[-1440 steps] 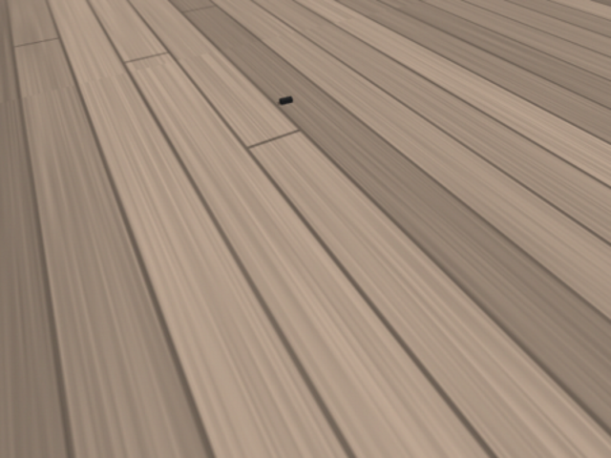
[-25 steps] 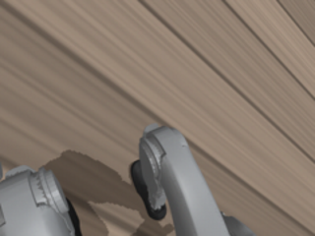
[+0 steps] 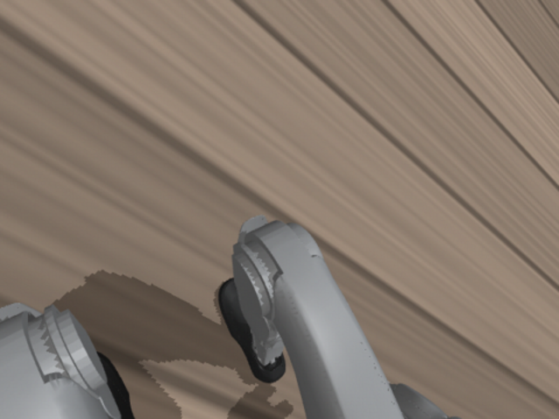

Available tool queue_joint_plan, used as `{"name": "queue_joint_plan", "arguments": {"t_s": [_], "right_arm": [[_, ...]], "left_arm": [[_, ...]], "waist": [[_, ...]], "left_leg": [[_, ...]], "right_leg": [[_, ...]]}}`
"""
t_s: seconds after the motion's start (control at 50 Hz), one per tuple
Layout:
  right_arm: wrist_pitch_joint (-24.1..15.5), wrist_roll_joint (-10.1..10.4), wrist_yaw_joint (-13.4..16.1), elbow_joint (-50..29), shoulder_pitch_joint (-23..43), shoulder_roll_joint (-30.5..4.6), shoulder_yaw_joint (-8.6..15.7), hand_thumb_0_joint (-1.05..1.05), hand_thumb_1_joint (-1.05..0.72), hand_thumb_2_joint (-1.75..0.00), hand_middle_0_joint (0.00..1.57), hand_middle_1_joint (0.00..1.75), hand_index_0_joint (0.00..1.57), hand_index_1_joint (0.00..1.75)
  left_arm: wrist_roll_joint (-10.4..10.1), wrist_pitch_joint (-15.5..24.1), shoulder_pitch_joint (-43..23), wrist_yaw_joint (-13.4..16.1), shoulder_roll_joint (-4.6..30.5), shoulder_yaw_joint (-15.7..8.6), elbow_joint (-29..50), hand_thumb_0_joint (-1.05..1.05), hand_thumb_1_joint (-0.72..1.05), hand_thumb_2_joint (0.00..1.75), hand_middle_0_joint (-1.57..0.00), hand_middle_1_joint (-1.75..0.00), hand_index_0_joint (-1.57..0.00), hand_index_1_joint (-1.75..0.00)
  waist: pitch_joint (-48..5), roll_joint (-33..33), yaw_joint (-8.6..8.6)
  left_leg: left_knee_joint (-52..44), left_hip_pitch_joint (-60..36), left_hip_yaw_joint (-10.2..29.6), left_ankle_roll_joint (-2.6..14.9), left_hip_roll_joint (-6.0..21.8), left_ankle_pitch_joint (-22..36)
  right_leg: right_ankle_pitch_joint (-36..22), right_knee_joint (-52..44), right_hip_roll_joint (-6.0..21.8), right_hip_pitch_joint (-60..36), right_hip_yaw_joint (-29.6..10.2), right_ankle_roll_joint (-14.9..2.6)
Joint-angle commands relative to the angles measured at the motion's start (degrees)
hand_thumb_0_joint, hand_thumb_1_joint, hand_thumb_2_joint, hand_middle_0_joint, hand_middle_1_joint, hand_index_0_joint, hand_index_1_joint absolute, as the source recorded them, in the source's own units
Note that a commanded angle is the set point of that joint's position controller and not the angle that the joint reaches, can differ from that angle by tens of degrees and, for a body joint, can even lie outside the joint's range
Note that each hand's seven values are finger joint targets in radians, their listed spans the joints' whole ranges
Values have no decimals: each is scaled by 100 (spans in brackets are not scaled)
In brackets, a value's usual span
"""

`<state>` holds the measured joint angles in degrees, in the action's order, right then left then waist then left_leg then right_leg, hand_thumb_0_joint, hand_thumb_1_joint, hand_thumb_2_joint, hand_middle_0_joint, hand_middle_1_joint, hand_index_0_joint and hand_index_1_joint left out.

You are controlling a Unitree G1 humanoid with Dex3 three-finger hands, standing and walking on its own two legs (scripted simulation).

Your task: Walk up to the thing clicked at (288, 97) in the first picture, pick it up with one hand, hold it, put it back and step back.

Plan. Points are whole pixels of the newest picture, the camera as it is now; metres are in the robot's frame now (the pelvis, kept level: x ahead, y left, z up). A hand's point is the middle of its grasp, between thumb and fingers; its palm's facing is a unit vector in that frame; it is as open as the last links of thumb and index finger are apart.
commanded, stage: open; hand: left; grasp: from above
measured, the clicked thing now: out of the picture +0.45 +0.31 -0.29
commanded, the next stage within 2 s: withdraw in 0.96 s
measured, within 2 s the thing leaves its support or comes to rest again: neither
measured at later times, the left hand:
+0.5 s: hand out of the picture +0.44 +0.31 -0.25, palm faces -0.36 -0.28 -0.89, open 10.3 cm
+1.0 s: hand out of the picture +0.44 +0.31 -0.26, palm faces -0.36 -0.28 -0.89, open 12.3 cm
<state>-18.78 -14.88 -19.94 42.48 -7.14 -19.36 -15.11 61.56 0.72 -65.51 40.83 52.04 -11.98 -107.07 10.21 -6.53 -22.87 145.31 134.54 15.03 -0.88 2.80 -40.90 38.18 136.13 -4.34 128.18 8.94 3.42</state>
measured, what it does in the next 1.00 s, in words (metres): stands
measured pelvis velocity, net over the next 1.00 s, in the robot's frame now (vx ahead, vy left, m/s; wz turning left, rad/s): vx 0.00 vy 0.00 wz -0.01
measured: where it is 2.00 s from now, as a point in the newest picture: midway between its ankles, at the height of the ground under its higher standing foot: (195, 386)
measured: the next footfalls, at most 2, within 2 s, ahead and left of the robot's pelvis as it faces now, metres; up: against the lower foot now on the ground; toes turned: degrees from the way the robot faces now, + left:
none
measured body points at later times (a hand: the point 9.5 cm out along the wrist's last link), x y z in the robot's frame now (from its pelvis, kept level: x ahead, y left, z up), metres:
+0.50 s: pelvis +0.00 +0.00 +0.00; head +0.28 +0.12 +0.33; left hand +0.45 +0.32 -0.20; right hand +0.02 -0.24 -0.05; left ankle +0.06 +0.13 -0.27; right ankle +0.11 -0.12 -0.27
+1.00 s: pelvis +0.00 +0.00 +0.01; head +0.29 +0.12 +0.33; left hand +0.45 +0.32 -0.21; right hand +0.02 -0.24 -0.04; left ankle +0.06 +0.13 -0.27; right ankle +0.11 -0.12 -0.27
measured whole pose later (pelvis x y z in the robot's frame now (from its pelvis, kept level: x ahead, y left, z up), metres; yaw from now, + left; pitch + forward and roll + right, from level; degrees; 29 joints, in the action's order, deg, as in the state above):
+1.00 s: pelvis +0.00 +0.00 +0.01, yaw -1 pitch +28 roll -14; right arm -19.6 -14.3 -20.1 40.6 -7.6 -20.5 -16.2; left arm 59.6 -0.1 -65.3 40.2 54.3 -10.3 -105.0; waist 12.2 -8.0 -23.3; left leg 143.7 133.4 15.8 -0.8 2.8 -40.6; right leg 37.7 133.7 -4.4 126.3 9.8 3.5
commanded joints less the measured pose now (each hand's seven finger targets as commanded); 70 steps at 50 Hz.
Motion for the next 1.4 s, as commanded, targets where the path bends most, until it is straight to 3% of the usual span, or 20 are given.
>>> {"name": "queue_joint_plan", "arguments": {"t_s": [0.0, 0.04, 0.1, 0.12, 0.2, 0.22, 0.32, 0.38, 0.42, 0.5, 0.92, 1.06, 1.12, 1.16, 1.18, 1.2, 1.26, 1.28, 1.34, 1.38], "right_arm": [[-63, 47, -6, 170, -1215, -1851, 420, 0, -88, -89, 20, 30, 20, 30], [-51, 64, 6, 138, -1210, -1933, 455, 0, -88, -90, 20, 30, 20, 30], [-44, 57, 11, 111, -1228, -1913, 411, 0, -88, -90, 20, 30, 20, 30], [-64, 53, -6, 83, -1222, -1850, 390, 0, -89, -90, 20, 30, 20, 30], [-83, 60, -7, 129, -1287, -1918, 390, 0, -89, -90, 20, 30, 20, 30], [-82, 39, -22, 95, -1273, -1893, 400, 0, -89, -90, 20, 30, 20, 30], [-62, 67, -24, 93, -1257, -1970, 409, 0, -89, -90, 20, 30, 20, 30], [-77, 78, -23, 146, -1257, -1945, 373, 0, -88, -90, 20, 30, 20, 30], [-86, 40, -52, 110, -1318, -1935, 366, 0, -88, -90, 20, 30, 20, 30], [-143, 59, -63, 71, -1211, -1995, 416, 0, -89, -90, 20, 30, 20, 30], [-82, 120, -17, 49, -1332, -1992, 387, 0, -88, -90, 20, 30, 20, 30], [-47, 99, 25, 26, -1397, -1980, 331, 0, -90, -90, 20, 30, 20, 30], [-19, 134, 66, -24, -1292, -2008, 382, 0, -90, -90, 20, 30, 20, 30], [-16, 138, 54, -31, -1236, -1955, 393, 0, -90, -90, 20, 30, 20, 30], [6, 154, 63, 39, -1269, -2000, 425, 0, -90, -90, 20, 30, 20, 30], [24, 174, 66, 0, -1197, -1923, 453, 0, -91, -90, 20, 30, 20, 30], [121, 270, 77, 82, -1195, -1836, 650, 0, -91, -90, 20, 30, 20, 30], [169, 359, 74, 18, -989, -1750, 691, 0, -91, -91, 20, 30, 20, 30], [493, 544, 69, -9, -1059, -1688, 990, 0, -91, -91, 20, 30, 20, 30], [777, 641, 89, 45, -1233, -1642, 1185, 0, -90, -90, 20, 30, 20, 30]], "left_arm": [[22, -44, -1430, 159, 1109, 133, 367, 0, 67, 16, -103, -29, -106, -25], [15, -41, -1351, 193, 1250, 59, 456, 0, 51, 18, -87, -32, -90, -28], [27, -60, -1214, 199, 1273, 82, 438, 0, 28, 27, -73, -41, -76, -37], [-13, -24, -1527, 188, 1100, 265, 675, 0, 26, 29, -72, -42, -75, -39], [-72, -37, -1411, 235, 1308, 68, 600, 0, 16, 38, -66, -47, -68, -45], [-78, -57, -1411, 206, 1130, 193, 518, 0, 14, 40, -65, -47, -67, -45], [-66, -71, -1393, 222, 1255, 185, 573, 0, 1, 50, -56, -54, -56, -54], [-49, -78, -1421, 235, 1283, 135, 657, 0, -3, 54, -52, -59, -52, -58], [-40, -76, -1482, 192, 1152, 236, 594, 0, -4, 56, -51, -60, -51, -59], [-111, -88, -1402, 108, 1112, 355, 688, 0, -10, 63, -46, -64, -46, -64], [-168, -97, -1310, 153, 1273, 223, 748, 0, -26, 80, -32, -80, -31, -80], [-164, -91, -1304, 127, 1263, 283, 579, 0, -30, 81, -27, -78, -27, -78], [-156, -72, -1344, 92, 1427, 206, 834, 0, -31, 82, -27, -77, -26, -77], [-99, -31, -1761, 3, 1377, 365, 1359, 0, -31, 81, -28, -76, -27, -77], [-65, -40, -1648, -16, 1614, 178, 1390, 0, -31, 81, -28, -75, -27, -76], [-10, -32, -1628, -106, 1485, 312, 1530, 0, -31, 81, -29, -74, -28, -75], [67, 7, -1318, -353, 1606, 142, 2557, 0, -30, 80, -30, -73, -28, -75], [58, 32, -1162, -486, 1323, 383, 2973, 0, -32, 81, -30, -73, -28, -75], [212, -57, -60, -994, 1322, 292, 3366, 0, -34, 83, -27, -75, -25, -77], [205, -151, 264, -1383, 1146, 264, 3390, 0, -31, 81, -29, -73, -27, -75]], "waist": [[-3408, 2617, -349], [-3574, 2720, -215], [-3673, 2630, -229], [-3633, 2804, -276], [-3760, 2917, -249], [-3608, 2804, -354], [-3568, 2837, -338], [-3627, 3019, -251], [-3512, 2878, -438], [-3382, 2829, -381], [-3635, 2957, -306], [-3454, 2740, -423], [-3745, 3042, -267], [-3888, 3381, -283], [-4149, 3485, -202], [-4154, 3541, -179], [-5024, 4108, 199], [-5254, 4300, 375], [-5505, 4259, 814], [-5278, 3798, 859]], "left_leg": [[-1418, -2501, -544, 135, 115, 966], [-1466, -2573, -560, 124, 128, 1047], [-1417, -2554, -614, 141, 122, 1191], [-1420, -2580, -622, 133, 120, 1186], [-1483, -2763, -539, 93, 156, 1200], [-1440, -2732, -532, 103, 159, 1164], [-1457, -2647, -560, 107, 158, 1194], [-1521, -2813, -521, 63, 171, 1210], [-1519, -2780, -502, 81, 162, 1180], [-1506, -2744, -521, 89, 161, 1122], [-1643, -2912, -463, 49, 193, 1260], [-1594, -2742, -522, 96, 170, 1252], [-1711, -3011, -475, 42, 197, 1253], [-1717, -3239, -499, 21, 191, 1312], [-1738, -3338, -480, 2, 200, 1410], [-1696, -3343, -531, 2, 182, 1405], [-1696, -3832, -649, -32, 148, 1954], [-1808, -3972, -665, -60, 138, 2004], [-1912, -3639, -865, -9, 60, 2076], [-1880, -3182, -989, 61, 27, 2050]], "right_leg": [[-1268, -1190, -173, -1977, 707, -410], [-1310, -1263, -211, -2109, 680, -425], [-1482, -1329, -244, -2347, 646, -403], [-1483, -1285, -236, -2320, 619, -419], [-1472, -1270, -214, -2328, 707, -432], [-1480, -1251, -212, -2275, 718, -418], [-1535, -1320, -231, -2370, 684, -422], [-1485, -1274, -206, -2232, 740, -440], [-1503, -1291, -213, -2250, 764, -425], [-1468, -1329, -218, -2211, 712, -419], [-1535, -1365, -211, -2368, 747, -449], [-1568, -1439, -219, -2449, 723, -419], [-1526, -1395, -216, -2448, 730, -468], [-1581, -1349, -189, -2379, 731, -491], [-1650, -1313, -185, -2454, 745, -497], [-1645, -1282, -178, -2407, 717, -506], [-2036, -1257, -176, -2573, 642, -527], [-2002, -1217, -180, -2469, 609, -573], [-2024, -1319, -207, -2542, 403, -602], [-2083, -1374, -187, -2427, 295, -560]]}}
